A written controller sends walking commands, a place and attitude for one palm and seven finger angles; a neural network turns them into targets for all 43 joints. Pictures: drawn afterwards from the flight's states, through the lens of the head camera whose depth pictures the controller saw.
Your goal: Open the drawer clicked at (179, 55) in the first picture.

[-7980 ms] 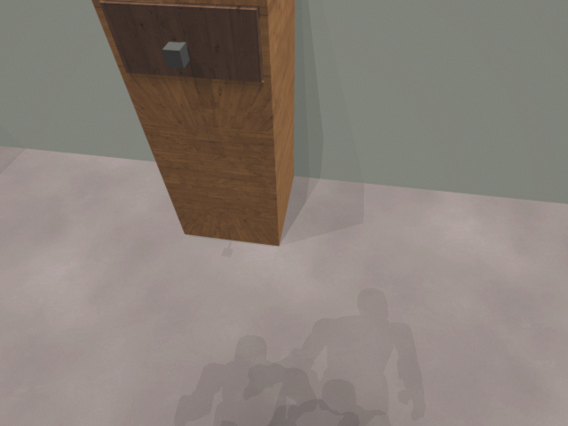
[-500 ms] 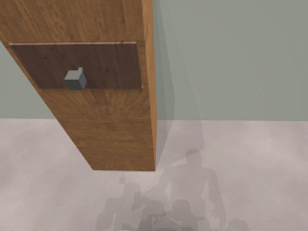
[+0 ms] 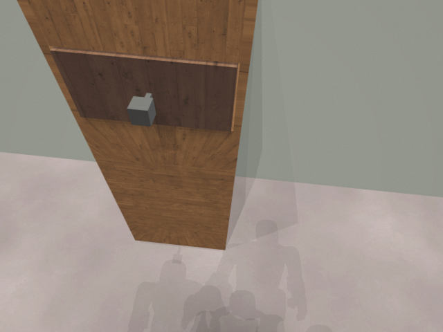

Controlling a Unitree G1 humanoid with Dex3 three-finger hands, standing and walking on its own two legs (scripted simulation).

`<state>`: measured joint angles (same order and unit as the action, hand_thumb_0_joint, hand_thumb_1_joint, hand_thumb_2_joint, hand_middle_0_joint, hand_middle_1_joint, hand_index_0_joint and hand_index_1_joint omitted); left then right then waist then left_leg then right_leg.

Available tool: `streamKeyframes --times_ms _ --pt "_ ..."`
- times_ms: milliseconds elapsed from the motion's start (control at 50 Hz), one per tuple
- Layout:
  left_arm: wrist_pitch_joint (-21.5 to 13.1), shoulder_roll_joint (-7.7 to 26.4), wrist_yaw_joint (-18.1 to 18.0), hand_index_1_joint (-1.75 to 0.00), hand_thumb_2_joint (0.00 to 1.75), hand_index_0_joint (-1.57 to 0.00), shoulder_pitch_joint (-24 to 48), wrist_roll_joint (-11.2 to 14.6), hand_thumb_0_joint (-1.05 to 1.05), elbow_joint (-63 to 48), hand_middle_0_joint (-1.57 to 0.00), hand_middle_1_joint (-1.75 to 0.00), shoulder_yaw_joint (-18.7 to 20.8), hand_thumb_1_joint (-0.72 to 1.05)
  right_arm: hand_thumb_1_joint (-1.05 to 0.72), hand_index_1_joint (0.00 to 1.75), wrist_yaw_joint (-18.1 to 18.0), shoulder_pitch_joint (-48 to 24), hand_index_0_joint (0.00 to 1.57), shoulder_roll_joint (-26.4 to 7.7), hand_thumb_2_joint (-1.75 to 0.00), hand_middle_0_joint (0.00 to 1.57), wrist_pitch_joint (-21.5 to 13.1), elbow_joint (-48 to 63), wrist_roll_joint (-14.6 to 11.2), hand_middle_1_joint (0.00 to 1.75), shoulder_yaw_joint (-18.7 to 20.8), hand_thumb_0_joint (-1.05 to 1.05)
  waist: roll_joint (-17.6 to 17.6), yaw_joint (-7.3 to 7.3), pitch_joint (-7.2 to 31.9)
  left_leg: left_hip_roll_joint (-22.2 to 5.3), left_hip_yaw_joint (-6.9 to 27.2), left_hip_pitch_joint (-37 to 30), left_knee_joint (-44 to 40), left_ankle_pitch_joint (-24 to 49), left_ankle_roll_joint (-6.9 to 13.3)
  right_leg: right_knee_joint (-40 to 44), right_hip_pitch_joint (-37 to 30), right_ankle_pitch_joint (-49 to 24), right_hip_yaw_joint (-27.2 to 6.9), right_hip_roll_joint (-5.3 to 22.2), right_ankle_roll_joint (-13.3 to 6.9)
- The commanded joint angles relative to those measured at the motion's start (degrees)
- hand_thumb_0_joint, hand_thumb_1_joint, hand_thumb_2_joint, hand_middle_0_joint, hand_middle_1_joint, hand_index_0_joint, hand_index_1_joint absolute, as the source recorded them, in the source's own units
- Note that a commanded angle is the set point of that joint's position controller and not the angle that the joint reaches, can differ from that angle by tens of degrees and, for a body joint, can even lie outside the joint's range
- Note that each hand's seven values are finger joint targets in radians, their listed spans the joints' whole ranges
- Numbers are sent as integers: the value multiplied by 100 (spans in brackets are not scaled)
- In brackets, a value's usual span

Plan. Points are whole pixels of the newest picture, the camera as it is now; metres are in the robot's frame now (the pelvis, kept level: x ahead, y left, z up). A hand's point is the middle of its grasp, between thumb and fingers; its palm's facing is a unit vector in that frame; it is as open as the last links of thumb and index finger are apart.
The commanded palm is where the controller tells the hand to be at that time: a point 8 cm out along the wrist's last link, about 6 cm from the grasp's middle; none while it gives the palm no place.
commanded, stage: come to a stop and stand still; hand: left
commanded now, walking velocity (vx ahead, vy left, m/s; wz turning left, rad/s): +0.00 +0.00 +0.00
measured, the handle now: (144, 105) +0.53 +0.22 +0.10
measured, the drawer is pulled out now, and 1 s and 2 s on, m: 0.01 0.01 0.01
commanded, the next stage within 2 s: look again from close up in 0.16 s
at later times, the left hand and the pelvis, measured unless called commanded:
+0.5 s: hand out of the picture +0.00 +0.18 -0.17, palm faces +0.00 -0.97 -0.25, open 7.4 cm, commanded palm none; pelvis -0.01 +0.00 -0.01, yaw +0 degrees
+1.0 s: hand out of the picture +0.10 +0.16 -0.09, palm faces -0.01 -0.86 -0.51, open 7.4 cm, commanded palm +0.09 +0.20 -0.04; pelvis -0.02 -0.04 -0.01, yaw -1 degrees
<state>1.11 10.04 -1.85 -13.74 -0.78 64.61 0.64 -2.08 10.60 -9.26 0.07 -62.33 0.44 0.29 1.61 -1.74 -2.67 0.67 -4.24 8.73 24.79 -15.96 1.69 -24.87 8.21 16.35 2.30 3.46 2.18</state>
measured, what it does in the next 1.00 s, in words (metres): stands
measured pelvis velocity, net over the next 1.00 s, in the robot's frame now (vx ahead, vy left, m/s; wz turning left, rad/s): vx -0.02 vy -0.04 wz -0.01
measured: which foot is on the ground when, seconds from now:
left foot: down 0.00-1.00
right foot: down 0.00-1.00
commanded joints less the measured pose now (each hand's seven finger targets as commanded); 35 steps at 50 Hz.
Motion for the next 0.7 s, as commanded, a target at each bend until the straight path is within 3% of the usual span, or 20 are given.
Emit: streamKeyframes --times_ms 0,220,240,260,280,300,360,420,520,560,680 --pt "-117 457 0 -30 90 -20 -240 4 0 -126 -20 -30 30 90 -90 30 -46 564 20 -700 -90 20 -85 22 1 30 110 0 -80 158 108 -815 573 -276 -491 2041 -33 315 106 -1171 -274 306 -268" --pt "-137 387 -5 -30 90 -20 -427 22 0 4 -20 -30 -12 90 -90 30 -56 739 20 -575 -90 20 -140 -193 13 30 45 0 -225 139 -25 -756 539 -166 -671 1830 -51 450 -40 -1176 -306 319 -268" --pt "-298 502 -250 -30 90 -20 -741 -74 0 55 -20 -30 -83 90 -90 30 49 396 20 -855 -90 20 -221 242 -68 30 52 0 -825 83 -149 -831 454 78 344 3225 -164 251 368 -2043 -473 449 -257" --pt "-309 703 -212 -30 90 -20 -627 -26 0 -219 -20 -30 -18 90 -90 30 70 689 20 -617 -90 20 -223 339 35 30 47 0 -1005 197 171 -666 537 147 195 2233 -153 -60 110 -1321 -402 429 -426" --pt "-275 618 -152 -30 90 -20 -528 -17 0 -217 -20 -30 -36 90 -90 30 47 741 20 -621 -90 20 -249 316 43 30 45 0 -1108 177 88 -744 581 194 -28 2188 -81 -165 265 -786 -296 317 -455" --pt "-287 603 -116 -30 90 -20 -532 -6 0 -236 -20 -30 -48 90 -90 30 57 859 20 -623 -90 20 -246 319 65 30 23 0 -1216 161 324 -807 629 220 -50 2138 2 -240 138 -551 -197 191 -435" --pt "-257 444 -67 -30 90 -20 -535 9 0 -267 -20 -30 -68 90 -90 30 35 955 20 -669 -90 20 -237 436 43 30 25 0 -593 186 494 -848 699 94 -48 2014 152 -317 166 -501 -107 103 -400" --pt "-233 374 -40 -30 90 -20 -467 9 0 -289 -20 -30 -79 90 -90 30 42 952 20 -630 -90 20 -214 444 44 30 19 0 -32 174 77 -760 676 359 -155 1388 167 -223 333 -565 -197 155 -390" --pt "-217 420 -29 -30 90 -20 -488 19 0 -291 -20 -30 -69 90 -90 30 55 955 20 -575 -90 20 -200 305 39 30 -16 0 1 148 -274 -677 591 495 -371 811 126 -90 497 -528 -319 194 -367" --pt "-225 451 -29 -30 90 -20 -489 24 0 -293 -20 -30 -60 90 -90 30 55 1008 20 -559 -90 20 -203 250 36 30 -26 0 113 173 -223 -663 542 425 -380 812 105 -68 475 -634 -364 206 -369" --pt "-234 469 -23 -30 90 -20 -521 22 0 -277 -20 -30 -32 90 -90 30 45 967 20 -511 -90 20 -200 125 35 30 -34 0 13 161 -116 -647 435 290 -363 801 59 19 477 -776 -456 228 -390"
